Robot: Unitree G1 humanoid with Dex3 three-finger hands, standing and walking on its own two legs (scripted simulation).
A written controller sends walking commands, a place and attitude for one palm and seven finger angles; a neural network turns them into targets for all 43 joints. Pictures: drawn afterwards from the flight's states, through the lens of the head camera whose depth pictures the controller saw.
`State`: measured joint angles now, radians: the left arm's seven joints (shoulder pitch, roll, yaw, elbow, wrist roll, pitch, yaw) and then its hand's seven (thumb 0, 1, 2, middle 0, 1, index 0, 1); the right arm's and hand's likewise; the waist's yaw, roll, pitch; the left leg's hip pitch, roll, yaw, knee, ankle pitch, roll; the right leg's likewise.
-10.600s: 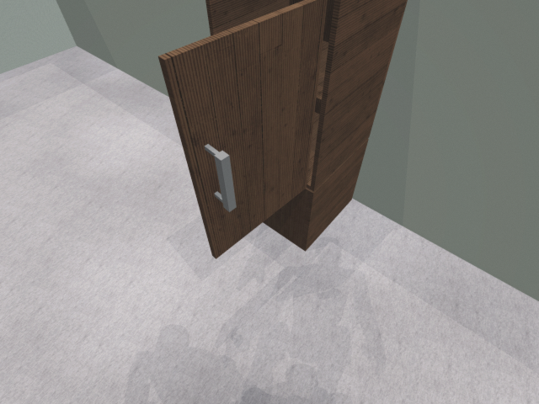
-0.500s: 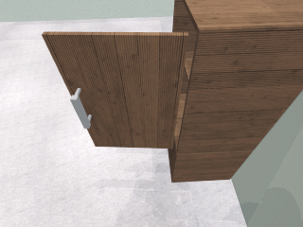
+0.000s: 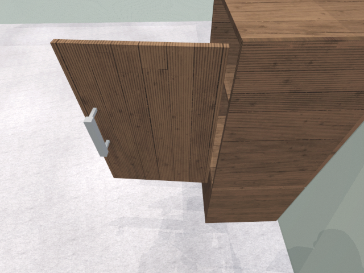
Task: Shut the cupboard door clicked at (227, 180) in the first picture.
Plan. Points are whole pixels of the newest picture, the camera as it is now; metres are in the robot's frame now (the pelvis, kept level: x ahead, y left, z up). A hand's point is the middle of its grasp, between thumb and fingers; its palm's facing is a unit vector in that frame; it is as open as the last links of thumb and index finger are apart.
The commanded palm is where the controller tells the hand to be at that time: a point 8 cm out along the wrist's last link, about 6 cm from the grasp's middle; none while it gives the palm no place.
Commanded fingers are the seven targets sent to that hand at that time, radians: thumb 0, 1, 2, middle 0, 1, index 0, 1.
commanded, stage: look again from close up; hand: left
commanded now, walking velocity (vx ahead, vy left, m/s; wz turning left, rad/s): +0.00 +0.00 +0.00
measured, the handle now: (99, 133) +0.49 +0.29 -0.03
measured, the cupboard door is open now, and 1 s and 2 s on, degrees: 85 85 85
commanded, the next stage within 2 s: shuffle to correct the standing spot in 0.34 s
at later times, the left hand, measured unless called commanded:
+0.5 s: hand out of the picture +0.02 +0.18 -0.17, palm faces +0.01 -0.98 -0.21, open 7.4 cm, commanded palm none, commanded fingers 0.00 0.90 0.90 -0.20 -0.30 -0.20 -0.30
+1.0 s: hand out of the picture +0.05 +0.24 -0.18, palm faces +0.04 -0.97 -0.24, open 7.4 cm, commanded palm none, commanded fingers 0.00 0.90 0.90 -0.20 -0.30 -0.20 -0.30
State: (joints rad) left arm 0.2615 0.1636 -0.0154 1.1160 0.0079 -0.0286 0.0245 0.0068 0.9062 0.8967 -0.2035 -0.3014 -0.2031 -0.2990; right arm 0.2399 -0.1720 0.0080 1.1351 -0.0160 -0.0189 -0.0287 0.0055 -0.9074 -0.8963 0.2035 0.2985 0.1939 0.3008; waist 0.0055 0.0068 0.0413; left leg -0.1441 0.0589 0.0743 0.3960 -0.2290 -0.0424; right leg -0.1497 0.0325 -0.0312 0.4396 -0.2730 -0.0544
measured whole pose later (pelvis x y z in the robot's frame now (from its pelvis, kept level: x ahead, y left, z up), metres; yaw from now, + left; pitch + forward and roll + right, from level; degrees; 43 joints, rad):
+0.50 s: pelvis +0.01 +0.00 +0.00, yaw +0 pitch -1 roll +1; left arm 0.25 0.17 -0.01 1.11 0.01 -0.03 0.02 0.01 0.90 0.90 -0.20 -0.30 -0.20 -0.30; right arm 0.24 -0.17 0.01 1.14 -0.02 -0.02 -0.03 0.00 -0.90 -0.90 0.20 0.30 0.19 0.30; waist 0.00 0.00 0.05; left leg -0.13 0.06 0.07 0.39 -0.23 -0.04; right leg -0.14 0.03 -0.03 0.43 -0.27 -0.05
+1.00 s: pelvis +0.03 +0.05 -0.01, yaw +0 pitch +0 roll +2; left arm 0.25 0.17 0.04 1.04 0.02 0.02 0.03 0.01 0.90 0.90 -0.20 -0.30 -0.20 -0.30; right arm 0.31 -0.15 0.00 1.06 -0.03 0.00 -0.03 0.00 -0.90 -0.90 0.20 0.30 0.19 0.30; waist 0.01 -0.01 0.08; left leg -0.16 -0.03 0.12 0.49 -0.32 0.04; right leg -0.31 -0.05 -0.08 0.72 -0.43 -0.03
